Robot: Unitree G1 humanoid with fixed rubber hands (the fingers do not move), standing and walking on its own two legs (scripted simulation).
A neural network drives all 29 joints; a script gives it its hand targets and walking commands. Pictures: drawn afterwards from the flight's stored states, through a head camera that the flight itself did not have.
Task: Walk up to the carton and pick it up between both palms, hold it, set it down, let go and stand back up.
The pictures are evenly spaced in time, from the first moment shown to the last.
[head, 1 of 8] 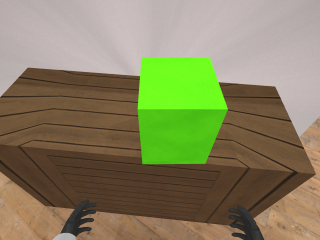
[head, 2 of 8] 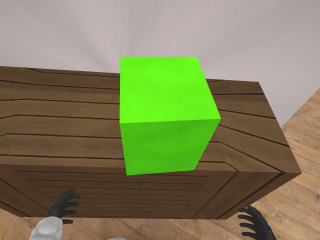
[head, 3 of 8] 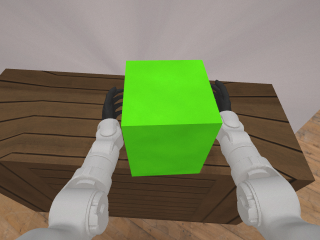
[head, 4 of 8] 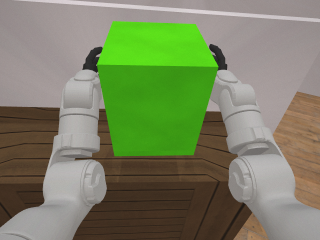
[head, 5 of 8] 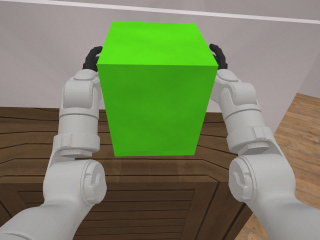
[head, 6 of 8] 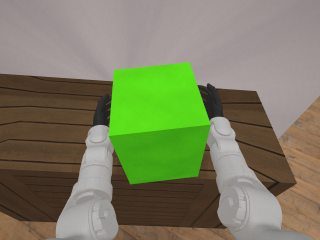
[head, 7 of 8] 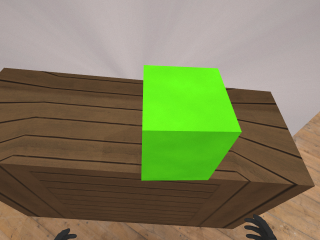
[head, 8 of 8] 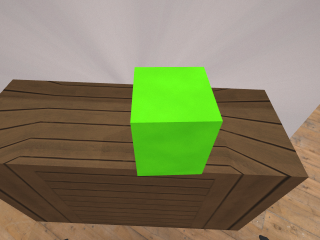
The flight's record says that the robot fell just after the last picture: no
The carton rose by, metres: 0.23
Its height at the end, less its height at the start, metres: +0.00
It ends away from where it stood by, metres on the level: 0.01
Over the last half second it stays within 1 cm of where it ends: yes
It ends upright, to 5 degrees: yes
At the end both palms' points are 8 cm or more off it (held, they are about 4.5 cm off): yes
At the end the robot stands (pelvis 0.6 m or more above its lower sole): yes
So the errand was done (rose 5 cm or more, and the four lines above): yes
